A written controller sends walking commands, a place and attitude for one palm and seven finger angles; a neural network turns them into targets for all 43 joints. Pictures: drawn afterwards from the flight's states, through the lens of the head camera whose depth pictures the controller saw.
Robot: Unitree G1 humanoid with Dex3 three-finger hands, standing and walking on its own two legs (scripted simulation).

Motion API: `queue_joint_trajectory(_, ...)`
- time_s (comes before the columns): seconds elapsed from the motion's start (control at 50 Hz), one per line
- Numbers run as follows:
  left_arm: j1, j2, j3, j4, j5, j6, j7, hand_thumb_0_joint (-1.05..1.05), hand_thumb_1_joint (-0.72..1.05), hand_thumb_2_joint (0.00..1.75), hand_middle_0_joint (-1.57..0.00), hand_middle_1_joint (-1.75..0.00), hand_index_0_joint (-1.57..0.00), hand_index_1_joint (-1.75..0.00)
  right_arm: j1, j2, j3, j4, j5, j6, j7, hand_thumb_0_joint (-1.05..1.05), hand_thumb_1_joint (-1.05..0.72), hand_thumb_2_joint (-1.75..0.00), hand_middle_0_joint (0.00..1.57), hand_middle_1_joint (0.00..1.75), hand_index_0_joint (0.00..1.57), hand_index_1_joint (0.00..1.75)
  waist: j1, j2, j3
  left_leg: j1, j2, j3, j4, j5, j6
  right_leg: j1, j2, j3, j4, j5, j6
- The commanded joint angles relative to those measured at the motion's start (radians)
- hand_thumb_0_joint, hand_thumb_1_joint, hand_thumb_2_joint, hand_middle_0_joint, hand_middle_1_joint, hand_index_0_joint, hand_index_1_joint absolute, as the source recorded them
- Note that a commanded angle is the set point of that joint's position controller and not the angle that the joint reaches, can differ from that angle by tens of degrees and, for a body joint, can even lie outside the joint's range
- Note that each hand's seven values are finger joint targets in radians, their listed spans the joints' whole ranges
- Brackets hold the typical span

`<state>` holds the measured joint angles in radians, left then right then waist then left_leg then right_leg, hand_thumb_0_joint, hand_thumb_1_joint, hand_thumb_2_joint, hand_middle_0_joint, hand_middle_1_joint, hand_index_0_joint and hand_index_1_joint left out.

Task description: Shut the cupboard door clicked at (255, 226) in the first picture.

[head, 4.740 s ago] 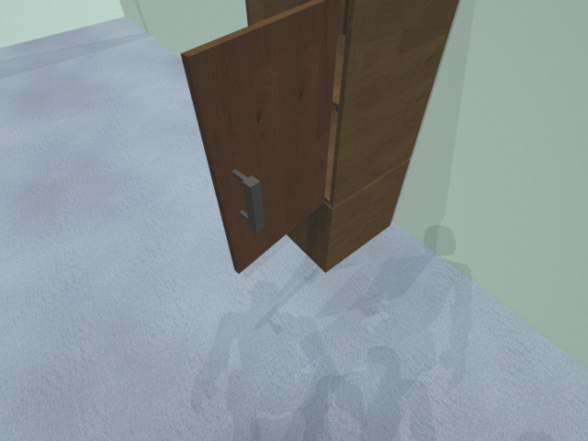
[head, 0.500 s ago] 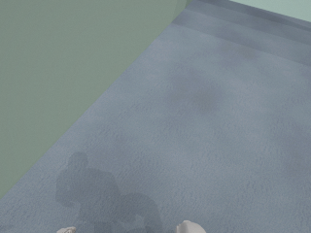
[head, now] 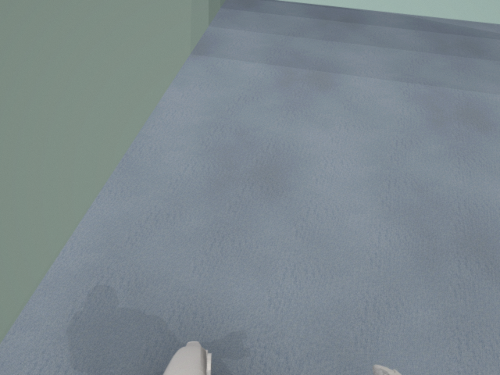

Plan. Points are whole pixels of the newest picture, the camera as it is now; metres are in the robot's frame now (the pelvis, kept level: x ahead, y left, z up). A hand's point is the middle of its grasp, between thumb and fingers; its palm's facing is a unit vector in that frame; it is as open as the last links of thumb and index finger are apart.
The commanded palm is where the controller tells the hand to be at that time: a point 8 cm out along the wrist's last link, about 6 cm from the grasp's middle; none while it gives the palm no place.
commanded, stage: walk around to get in front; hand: left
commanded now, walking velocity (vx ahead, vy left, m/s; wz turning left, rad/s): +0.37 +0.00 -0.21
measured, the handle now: out of the picture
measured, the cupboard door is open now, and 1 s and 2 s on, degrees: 98 98 98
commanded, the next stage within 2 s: walk to a spot facing it in 0.38 s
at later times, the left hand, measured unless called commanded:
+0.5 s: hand (177, 261) +0.36 +0.19 -0.16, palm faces -0.23 -0.95 -0.20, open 7.4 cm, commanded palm none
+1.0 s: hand (207, 232) +0.45 +0.14 -0.20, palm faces +0.03 -0.99 -0.13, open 7.2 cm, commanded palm none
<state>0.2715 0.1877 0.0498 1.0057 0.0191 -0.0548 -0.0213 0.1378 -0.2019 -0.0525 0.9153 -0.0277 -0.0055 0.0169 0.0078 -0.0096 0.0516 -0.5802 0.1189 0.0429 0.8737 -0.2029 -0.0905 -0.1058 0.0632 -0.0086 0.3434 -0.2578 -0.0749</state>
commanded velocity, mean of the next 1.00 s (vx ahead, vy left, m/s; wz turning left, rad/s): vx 0.15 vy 0.00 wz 0.15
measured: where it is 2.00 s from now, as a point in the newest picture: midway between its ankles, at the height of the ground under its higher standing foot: (285, 322)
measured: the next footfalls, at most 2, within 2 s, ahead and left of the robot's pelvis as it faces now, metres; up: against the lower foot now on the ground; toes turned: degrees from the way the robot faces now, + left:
left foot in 0.16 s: +0.22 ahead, +0.15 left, +0.00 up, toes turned +2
right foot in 0.58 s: +0.35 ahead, -0.15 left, +0.00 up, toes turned -20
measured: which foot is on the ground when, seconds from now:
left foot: up 0.00-0.14, down 0.16-0.58, up 0.60-0.96, down 0.98-1.00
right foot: down 0.00-0.16, up 0.18-0.56, down 0.58-0.98, up 1.00-1.00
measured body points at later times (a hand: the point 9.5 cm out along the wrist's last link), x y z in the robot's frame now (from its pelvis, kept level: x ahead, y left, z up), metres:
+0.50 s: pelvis +0.22 +0.01 +0.00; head +0.26 +0.00 +0.44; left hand +0.37 +0.24 -0.15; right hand +0.14 -0.23 -0.15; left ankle +0.18 +0.14 -0.74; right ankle +0.28 -0.14 -0.71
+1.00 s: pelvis +0.35 -0.04 -0.03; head +0.38 +0.00 +0.42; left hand +0.45 +0.19 -0.19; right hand +0.40 -0.29 -0.15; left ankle +0.39 +0.05 -0.75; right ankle +0.31 -0.14 -0.74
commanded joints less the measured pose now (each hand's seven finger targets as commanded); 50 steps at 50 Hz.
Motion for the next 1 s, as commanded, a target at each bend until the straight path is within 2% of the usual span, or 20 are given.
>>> queue_joint_trajectory(0.0,0.076,0.168,0.038,-0.02,-0.001,-0.025,0.017,0.0,0.9,0.9,-0.2,-0.3,-0.2,-0.3,-0.096,-0.072,-0.012,-0.094,0.006,-0.038,0.005,0.0,-0.9,-0.9,0.2,0.3,0.2,0.3,0.031,-0.094,0.003,-0.026,-0.011,0.005,-0.141,0.004,0.02,0.078,-0.299,0.221,-0.102,0.316,-0.123)
queue_joint_trajectory(0.06,0.079,0.178,0.039,-0.006,0.001,-0.022,0.021,0.0,0.9,0.9,-0.2,-0.3,-0.2,-0.3,-0.075,-0.071,-0.014,-0.08,0.005,-0.05,0.003,0.0,-0.9,-0.9,0.2,0.3,0.2,0.3,0.009,-0.075,0.006,0.136,-0.056,0.039,-0.274,-0.007,0.043,0.046,-0.289,0.216,-0.034,0.389,-0.1)
queue_joint_trajectory(0.1,0.042,0.164,0.04,-0.014,-0.007,-0.021,0.019,0.0,0.9,0.9,-0.2,-0.3,-0.2,-0.3,0.13,-0.125,-0.026,-0.011,-0.004,-0.062,-0.016,0.0,-0.9,-0.9,0.2,0.3,0.2,0.3,-0.087,-0.012,-0.075,0.493,-0.071,0.043,-0.395,0.06,0.077,-0.111,-0.202,0.14,0.212,0.469,-0.043)
queue_joint_trajectory(0.12,0.068,0.12,0.035,-0.029,-0.015,-0.019,0.012,0.0,0.9,0.9,-0.2,-0.3,-0.2,-0.3,0.282,-0.226,-0.05,0.028,-0.02,-0.07,-0.027,0.0,-0.9,-0.9,0.2,0.3,0.2,0.3,-0.136,0.156,-0.189,0.742,0.154,-0.246,-0.426,0.023,0.161,-0.319,-0.097,0.064,0.484,0.234,0.01)
queue_joint_trajectory(0.14,0.077,0.086,0.018,-0.048,-0.02,-0.023,0.005,0.0,0.9,0.9,-0.2,-0.3,-0.2,-0.3,0.388,-0.303,-0.061,0.043,-0.02,-0.064,-0.033,0.0,-0.9,-0.9,0.2,0.3,0.2,0.3,-0.151,0.332,-0.264,0.826,0.385,-0.519,-0.546,0.004,0.265,-0.464,-0.007,-0.009,0.818,-0.285,0.037)
queue_joint_trajectory(0.16,0.02,0.11,0.025,-0.063,-0.009,-0.02,0.008,0.0,0.9,0.9,-0.2,-0.3,-0.2,-0.3,0.349,-0.264,-0.049,0.032,-0.016,-0.053,-0.036,0.0,-0.9,-0.9,0.2,0.3,0.2,0.3,-0.136,0.207,-0.184,0.722,0.413,-0.551,-0.599,-0.053,0.304,-0.528,-0.063,0.058,0.952,-0.29,0.027)
queue_joint_trajectory(0.18,-0.014,0.104,0.029,-0.068,0.0,-0.017,0.003,0.0,0.9,0.9,-0.2,-0.3,-0.2,-0.3,0.265,-0.22,-0.039,0.011,-0.013,-0.053,-0.033,0.0,-0.9,-0.9,0.2,0.3,0.2,0.3,-0.101,0.103,-0.087,0.572,0.372,-0.477,-0.633,-0.157,0.293,-0.565,-0.105,0.05,0.989,-0.228,0.034)
queue_joint_trajectory(0.22,-0.03,0.088,0.037,-0.054,0.013,0.004,-0.012,0.0,0.9,0.9,-0.2,-0.3,-0.2,-0.3,0.173,-0.137,-0.014,-0.004,-0.01,-0.066,-0.037,0.0,-0.9,-0.9,0.2,0.3,0.2,0.3,-0.046,0.153,0.007,0.383,0.294,-0.322,-0.694,-0.198,0.221,-0.539,-0.156,0.054,0.979,-0.094,0.049)
queue_joint_trajectory(0.32,-0.036,0.037,0.025,-0.067,0.013,0.041,-0.032,0.0,0.9,0.9,-0.2,-0.3,-0.2,-0.3,0.181,-0.131,-0.013,0.034,-0.004,-0.081,-0.037,0.0,-0.9,-0.9,0.2,0.3,0.2,0.3,-0.007,0.146,-0.049,0.407,0.214,-0.006,-0.687,0.042,0.195,-0.467,-0.175,-0.014,0.696,0.0,0.075)
queue_joint_trajectory(0.46,-0.213,0.035,0.015,-0.12,0.014,0.038,-0.036,0.0,0.9,0.9,-0.2,-0.3,-0.2,-0.3,0.275,-0.14,-0.018,0.086,-0.01,-0.06,-0.03,0.0,-0.9,-0.9,0.2,0.3,0.2,0.3,-0.056,0.143,0.005,0.477,0.206,0.122,-0.611,0.239,0.179,-0.388,-0.128,-0.118,0.35,0.06,0.064)
queue_joint_trajectory(0.52,-0.048,0.066,0.013,-0.053,0.014,0.013,-0.016,0.0,0.9,0.9,-0.2,-0.3,-0.2,-0.3,0.296,-0.122,0.0,0.118,0.001,-0.052,-0.032,0.0,-0.9,-0.9,0.2,0.3,0.2,0.3,0.023,0.074,-0.078,0.42,0.137,0.139,-0.383,0.454,0.134,-0.038,-0.075,-0.137,0.161,0.167,0.041)
queue_joint_trajectory(0.54,0.081,0.141,0.03,-0.008,0.018,-0.002,0.0,0.0,0.9,0.9,-0.2,-0.3,-0.2,-0.3,0.285,-0.089,0.008,0.116,0.015,-0.055,-0.025,0.0,-0.9,-0.9,0.2,0.3,0.2,0.3,0.08,-0.033,-0.159,0.223,0.086,0.161,-0.206,0.343,0.095,0.246,-0.186,-0.009,0.18,0.369,0.002)
queue_joint_trajectory(0.56,0.213,0.248,0.053,0.036,0.017,-0.014,0.015,0.0,0.9,0.9,-0.2,-0.3,-0.2,-0.3,0.302,-0.037,0.018,0.095,0.031,-0.055,-0.028,0.0,-0.9,-0.9,0.2,0.3,0.2,0.3,0.119,-0.267,-0.297,0.034,-0.056,0.181,0.088,-0.265,0.049,0.457,-0.485,0.266,0.145,0.686,-0.102)
queue_joint_trajectory(0.58,0.21,0.277,0.045,0.034,-0.007,-0.011,0.021,0.0,0.9,0.9,-0.2,-0.3,-0.2,-0.3,0.292,-0.073,0.014,0.086,0.038,-0.037,-0.037,0.0,-0.9,-0.9,0.2,0.3,0.2,0.3,0.108,-0.213,-0.35,0.069,-0.037,0.04,0.236,-0.495,0.05,0.38,-0.57,0.269,0.081,0.759,-0.166)
queue_joint_trajectory(0.6,0.111,0.249,0.032,0.017,-0.009,-0.004,0.028,0.0,0.9,0.9,-0.2,-0.3,-0.2,-0.3,0.261,-0.049,0.015,0.089,0.035,-0.031,-0.037,0.0,-0.9,-0.9,0.2,0.3,0.2,0.3,0.078,-0.133,-0.221,0.042,-0.015,-0.002,0.276,-0.437,0.05,0.252,-0.532,0.193,0.046,0.702,-0.156)
queue_joint_trajectory(0.72,-0.132,0.127,0.008,-0.054,-0.007,0.006,0.042,0.0,0.9,0.9,-0.2,-0.3,-0.2,-0.3,0.285,-0.005,0.014,0.136,0.019,0.027,-0.027,0.0,-0.9,-0.9,0.2,0.3,0.2,0.3,-0.046,-0.122,-0.087,0.14,0.012,0.029,0.183,-0.188,0.019,-0.087,-0.421,-0.112,-0.031,0.616,-0.067)
queue_joint_trajectory(0.92,-0.126,0.139,0.045,-0.084,-0.001,0.038,0.044,0.0,0.9,0.9,-0.2,-0.3,-0.2,-0.3,0.198,-0.043,-0.015,0.035,0.003,0.028,-0.003,0.0,-0.9,-0.9,0.2,0.3,0.2,0.3,-0.053,-0.049,-0.087,0.293,-0.038,0.094,-0.287,0.012,0.051,-0.102,-0.406,-0.211,0.183,0.239,0.01)
queue_joint_trajectory(0.94,-0.114,0.114,0.042,-0.097,-0.004,0.047,0.042,0.0,0.9,0.9,-0.2,-0.3,-0.2,-0.3,0.249,-0.107,-0.031,0.032,-0.002,0.021,-0.004,0.0,-0.9,-0.9,0.2,0.3,0.2,0.3,-0.075,0.142,-0.12,0.39,0.045,-0.068,-0.405,0.191,0.102,-0.197,-0.331,-0.235,0.359,0.089,0.067)
queue_joint_trajectory(0.96,-0.124,0.064,0.032,-0.138,-0.016,0.056,0.039,0.0,0.9,0.9,-0.2,-0.3,-0.2,-0.3,0.299,-0.215,-0.054,0.025,-0.009,0.013,-0.016,0.0,-0.9,-0.9,0.2,0.3,0.2,0.3,-0.102,0.415,-0.129,0.479,0.296,-0.434,-0.502,0.54,0.255,-0.427,-0.181,-0.223,0.609,-0.404,0.148)
queue_joint_trajectory(0.98,-0.184,0.092,0.026,-0.171,-0.003,0.068,0.042,0.0,0.9,0.9,-0.2,-0.3,-0.2,-0.3,0.317,-0.248,-0.06,0.035,-0.007,0.021,-0.03,0.0,-0.9,-0.9,0.2,0.3,0.2,0.3,-0.119,0.297,-0.16,0.476,0.351,-0.488,-0.515,0.502,0.33,-0.453,-0.148,-0.064,0.786,-0.45,0.135)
